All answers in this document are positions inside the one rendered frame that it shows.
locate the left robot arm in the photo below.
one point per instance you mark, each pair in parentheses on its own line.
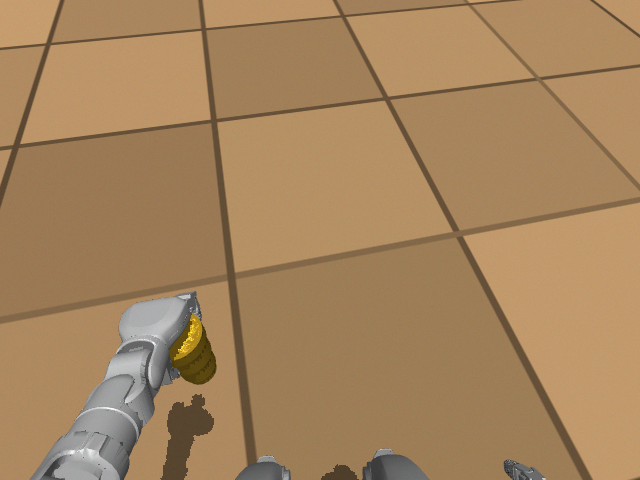
(99,443)

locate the right robot hand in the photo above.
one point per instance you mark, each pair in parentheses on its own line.
(517,471)

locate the cup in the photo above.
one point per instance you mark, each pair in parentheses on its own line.
(192,355)

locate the left robot hand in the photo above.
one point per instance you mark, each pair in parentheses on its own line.
(164,318)

